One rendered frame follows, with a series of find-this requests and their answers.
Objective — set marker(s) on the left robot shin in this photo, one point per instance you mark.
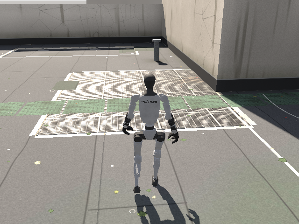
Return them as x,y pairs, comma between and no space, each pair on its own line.
137,169

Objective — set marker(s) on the left robot hand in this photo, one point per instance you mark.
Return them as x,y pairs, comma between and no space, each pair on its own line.
128,128

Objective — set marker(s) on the right robot hand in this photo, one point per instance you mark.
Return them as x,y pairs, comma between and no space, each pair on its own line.
174,136

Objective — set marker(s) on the robot right upper arm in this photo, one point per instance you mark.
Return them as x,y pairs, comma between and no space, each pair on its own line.
166,106

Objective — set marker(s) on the robot shin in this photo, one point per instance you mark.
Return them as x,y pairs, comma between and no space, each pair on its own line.
137,169
156,165

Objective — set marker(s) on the right robot forearm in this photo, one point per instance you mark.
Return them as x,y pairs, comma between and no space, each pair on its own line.
172,125

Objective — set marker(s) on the robot left upper arm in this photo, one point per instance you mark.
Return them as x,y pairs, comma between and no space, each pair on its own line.
132,105

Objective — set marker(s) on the right robot shin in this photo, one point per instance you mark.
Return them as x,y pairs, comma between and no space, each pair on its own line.
156,165

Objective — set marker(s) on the left robot forearm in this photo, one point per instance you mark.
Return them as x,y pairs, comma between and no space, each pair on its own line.
126,121

